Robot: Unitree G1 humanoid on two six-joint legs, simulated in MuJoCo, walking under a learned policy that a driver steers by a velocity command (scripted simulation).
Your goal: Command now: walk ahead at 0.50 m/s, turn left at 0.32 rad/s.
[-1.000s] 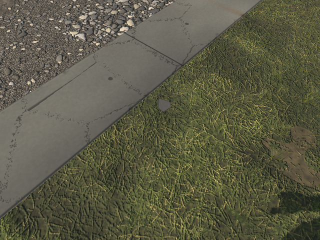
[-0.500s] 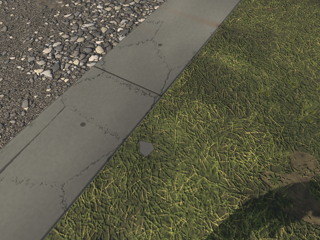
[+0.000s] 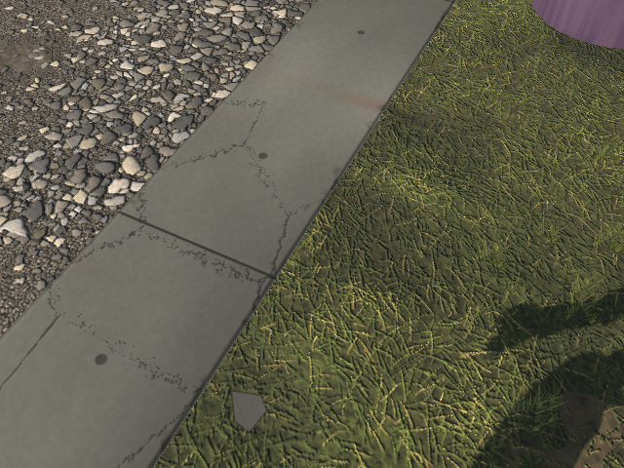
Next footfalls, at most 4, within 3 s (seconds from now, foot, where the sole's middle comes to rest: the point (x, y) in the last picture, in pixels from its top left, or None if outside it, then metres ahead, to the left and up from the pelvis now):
0.14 right None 0.24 -0.12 -0.78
0.66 left None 0.44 0.15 -0.78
1.18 right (224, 341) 0.78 0.18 -0.78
1.70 left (71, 350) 0.77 0.53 -0.78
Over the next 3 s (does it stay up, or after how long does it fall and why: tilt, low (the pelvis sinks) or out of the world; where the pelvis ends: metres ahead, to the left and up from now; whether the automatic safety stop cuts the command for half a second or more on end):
stays up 1.12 1.00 -0.14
